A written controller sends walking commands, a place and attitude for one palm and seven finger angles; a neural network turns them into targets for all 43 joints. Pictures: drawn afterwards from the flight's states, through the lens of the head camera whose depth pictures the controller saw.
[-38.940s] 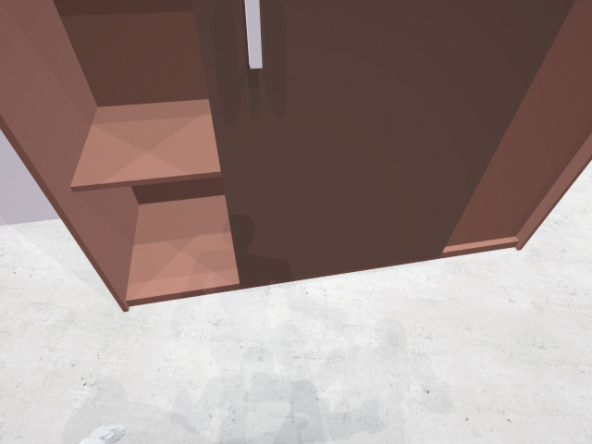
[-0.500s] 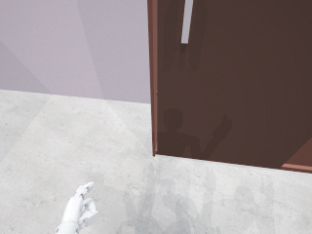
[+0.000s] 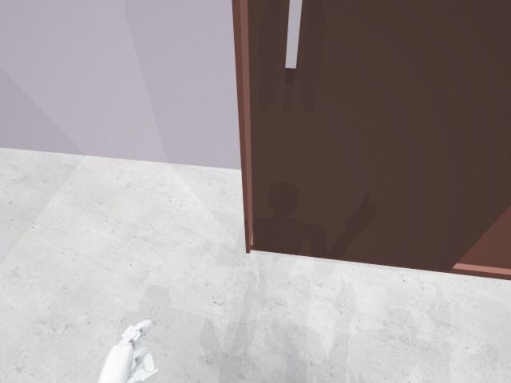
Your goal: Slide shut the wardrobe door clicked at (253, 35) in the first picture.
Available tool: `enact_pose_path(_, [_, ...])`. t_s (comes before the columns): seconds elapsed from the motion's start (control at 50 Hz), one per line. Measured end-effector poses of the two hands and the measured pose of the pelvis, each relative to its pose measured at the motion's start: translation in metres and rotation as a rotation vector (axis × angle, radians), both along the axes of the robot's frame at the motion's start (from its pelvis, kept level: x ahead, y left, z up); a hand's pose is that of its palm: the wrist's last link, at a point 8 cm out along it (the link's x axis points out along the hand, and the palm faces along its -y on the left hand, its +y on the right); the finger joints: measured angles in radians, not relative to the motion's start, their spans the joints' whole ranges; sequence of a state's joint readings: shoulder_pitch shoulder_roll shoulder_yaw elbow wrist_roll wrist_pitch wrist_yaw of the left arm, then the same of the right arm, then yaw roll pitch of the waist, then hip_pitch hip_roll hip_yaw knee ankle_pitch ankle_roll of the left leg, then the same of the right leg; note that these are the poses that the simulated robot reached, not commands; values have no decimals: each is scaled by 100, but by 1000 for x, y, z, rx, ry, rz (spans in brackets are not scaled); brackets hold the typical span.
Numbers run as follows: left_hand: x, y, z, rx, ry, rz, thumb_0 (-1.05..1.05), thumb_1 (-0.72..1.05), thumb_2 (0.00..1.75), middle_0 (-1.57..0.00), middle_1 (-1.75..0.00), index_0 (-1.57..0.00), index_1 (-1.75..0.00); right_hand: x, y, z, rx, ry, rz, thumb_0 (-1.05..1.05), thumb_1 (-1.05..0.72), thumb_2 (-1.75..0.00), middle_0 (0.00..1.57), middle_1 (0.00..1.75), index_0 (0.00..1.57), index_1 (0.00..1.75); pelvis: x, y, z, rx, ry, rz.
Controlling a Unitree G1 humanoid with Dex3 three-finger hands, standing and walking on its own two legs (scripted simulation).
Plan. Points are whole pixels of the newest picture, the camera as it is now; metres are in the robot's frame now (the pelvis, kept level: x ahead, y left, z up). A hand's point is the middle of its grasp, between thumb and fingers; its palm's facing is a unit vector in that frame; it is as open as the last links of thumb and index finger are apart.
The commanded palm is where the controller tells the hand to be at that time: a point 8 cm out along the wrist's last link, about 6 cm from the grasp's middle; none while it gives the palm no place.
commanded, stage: let the arm hang, fingers relaxed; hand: right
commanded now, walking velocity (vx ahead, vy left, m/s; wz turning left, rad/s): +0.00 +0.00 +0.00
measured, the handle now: (295, 7) +0.76 -0.04 +0.27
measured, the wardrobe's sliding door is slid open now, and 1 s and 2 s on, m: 0.01 0.01 0.01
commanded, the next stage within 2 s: look to check the result in 1.20 s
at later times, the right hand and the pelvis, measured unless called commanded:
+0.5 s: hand out of the picture +0.02 -0.18 -0.18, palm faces -0.01 +0.99 -0.17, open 7.1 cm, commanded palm none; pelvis -0.01 +0.01 -0.01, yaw -2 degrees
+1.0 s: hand out of the picture +0.11 -0.24 -0.14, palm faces +0.00 +0.94 -0.35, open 7.4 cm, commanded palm none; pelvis +0.02 +0.01 +0.01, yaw -1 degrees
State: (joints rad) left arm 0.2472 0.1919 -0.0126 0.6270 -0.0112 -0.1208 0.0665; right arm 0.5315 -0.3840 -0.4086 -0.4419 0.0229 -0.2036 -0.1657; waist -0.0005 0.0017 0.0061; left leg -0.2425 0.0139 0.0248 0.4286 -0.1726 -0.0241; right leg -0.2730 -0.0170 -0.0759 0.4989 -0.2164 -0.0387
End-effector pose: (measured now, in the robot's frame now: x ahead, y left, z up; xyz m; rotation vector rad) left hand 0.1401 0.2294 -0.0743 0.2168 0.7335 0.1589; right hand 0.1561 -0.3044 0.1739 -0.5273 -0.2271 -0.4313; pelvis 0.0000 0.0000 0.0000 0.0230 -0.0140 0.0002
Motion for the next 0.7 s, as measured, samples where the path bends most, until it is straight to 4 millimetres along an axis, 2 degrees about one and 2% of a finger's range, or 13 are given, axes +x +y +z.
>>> enact_pose_path(0.1, [7, -3, -1, -4, -4, -11, 2, 90, 90, -20, -30, -20, -30, -1, -3, -11, 36, 32, -26, 1, -89, -90, 21, 30, 21, 30, 2, -2, 0, 1, 3, 2])
enact_pose_path(0.12, [9, -3, -4, -8, -4, -36, 2, 90, 90, -20, -30, -20, -30, 2, -4, -20, 39, 61, -16, 1, -89, -90, 21, 30, 21, 30, 2, -2, -1, 3, 9, -6])
enact_pose_path(0.16, [12, 1, -16, -16, 42, -83, 1, 90, 90, -20, -30, -20, -30, 13, -8, -64, 99, 243, -2, 1, -89, -90, 21, 30, 21, 30, -1, -5, -5, 3, 14, -19])
enact_pose_path(0.22, [10, 12, -34, -15, 108, -84, 1, 90, 90, -20, -30, -20, -30, 12, -3, -155, 233, 629, -15, 0, -90, -90, 20, 30, 20, 30, -5, -10, -11, -7, 16, -18])
enact_pose_path(0.26, [3, 19, -41, -10, 144, -64, 1, 90, 89, -20, -30, -20, -30, -5, 12, -209, 309, 868, -16, 1, -90, -90, 20, 30, 20, 29, -8, -10, -13, -14, 11, -13])
enact_pose_path(0.3, [-11, 27, -44, 3, 193, -45, 1, 90, 89, -20, -30, -20, -30, -30, 32, -252, 381, 1057, -7, 1, -91, -90, 20, 30, 20, 29, -9, -8, -13, -20, 6, -11])
enact_pose_path(0.34, [-28, 34, -45, 22, 261, -29, 1, 90, 89, -20, -30, -20, -30, -58, 53, -284, 457, 1201, 0, 1, -91, -90, 20, 30, 20, 29, -11, -5, -13, -25, 1, -12])
enact_pose_path(0.38, [-49, 40, -45, 43, 341, -14, 1, 90, 89, -20, -30, -20, -29, -86, 73, -307, 529, 1315, 2, 1, -91, -90, 20, 30, 20, 29, -12, -1, -11, -26, -2, -15])
enact_pose_path(0.4, [-59, 43, -45, 52, 382, -6, 1, 90, 89, -20, -30, -20, -29, -100, 81, -315, 561, 1359, -5, 1, -91, -90, 20, 30, 20, 29, -12, 1, -10, -24, -2, -17])
enact_pose_path(0.44, [-79, 48, -44, 68, 461, 7, 1, 90, 89, -20, -30, -20, -29, -119, 81, -323, 596, 1405, -58, 1, -95, -90, 21, 30, 21, 30, -12, 4, -8, -20, -1, -24])
enact_pose_path(0.54, [-111, 57, -45, 77, 588, 45, 1, 90, 90, -20, -30, -20, -29, -154, 67, -325, 601, 1504, -139, 0, -95, -90, 21, 30, 21, 30, -10, 9, -4, -9, 2, -32])
enact_pose_path(0.62, [-117, 59, -49, 63, 611, 61, 1, 90, 90, -20, -30, -20, -29, -162, 47, -314, 565, 1527, -207, 1, -93, -90, 21, 30, 21, 30, -7, 9, -1, -7, -1, -31])
enact_pose_path(0.7, [-108, 58, -54, 41, 591, 60, 1, 90, 90, -20, -30, -20, -29, -151, 27, -300, 513, 1501, -251, 1, -92, -90, 21, 30, 21, 30, -3, 8, 1, -11, -7, -27])
